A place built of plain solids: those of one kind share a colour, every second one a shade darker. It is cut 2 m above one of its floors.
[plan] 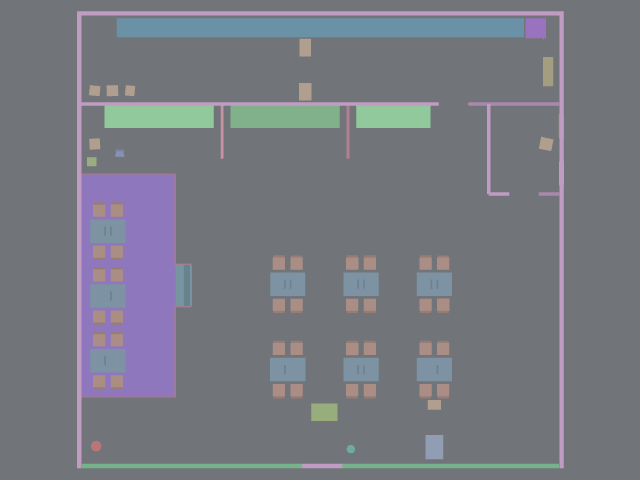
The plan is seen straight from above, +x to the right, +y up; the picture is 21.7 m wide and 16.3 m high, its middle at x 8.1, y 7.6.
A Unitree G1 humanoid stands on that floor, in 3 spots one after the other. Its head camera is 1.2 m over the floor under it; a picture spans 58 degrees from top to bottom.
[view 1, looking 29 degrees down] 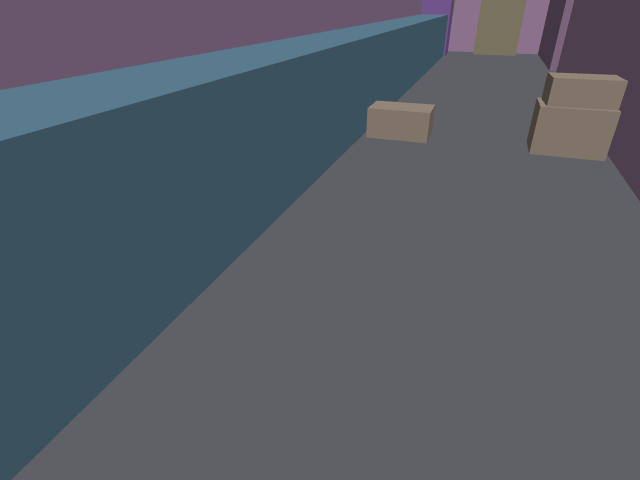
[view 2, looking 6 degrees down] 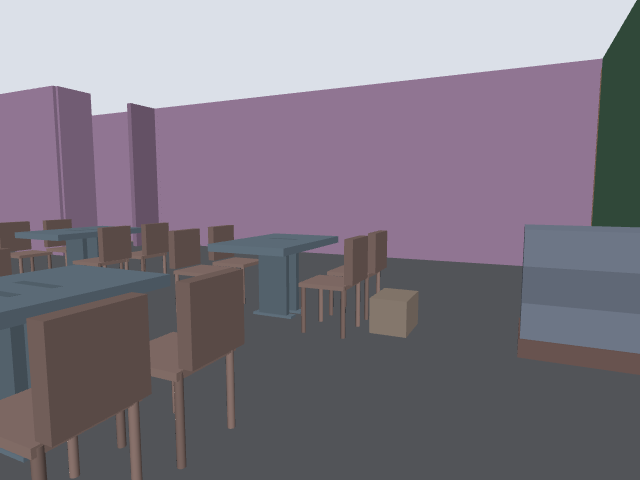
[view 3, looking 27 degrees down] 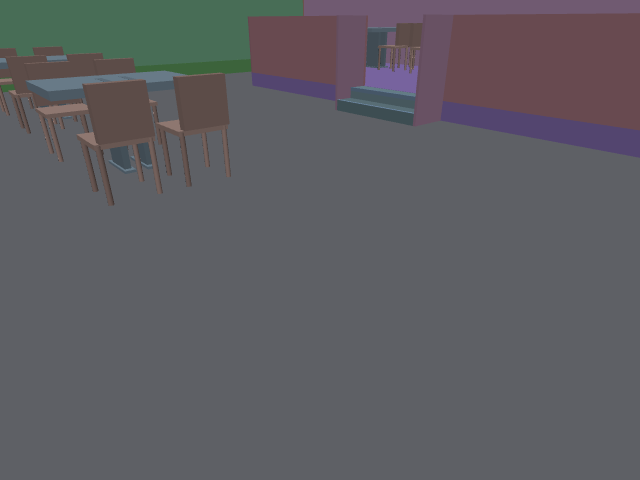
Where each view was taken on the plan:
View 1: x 3.23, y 13.40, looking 20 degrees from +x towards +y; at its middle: ground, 2.48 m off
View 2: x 8.25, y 1.00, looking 25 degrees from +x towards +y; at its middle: meeting_table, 4.31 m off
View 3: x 8.25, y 10.16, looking -131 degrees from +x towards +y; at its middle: ground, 2.64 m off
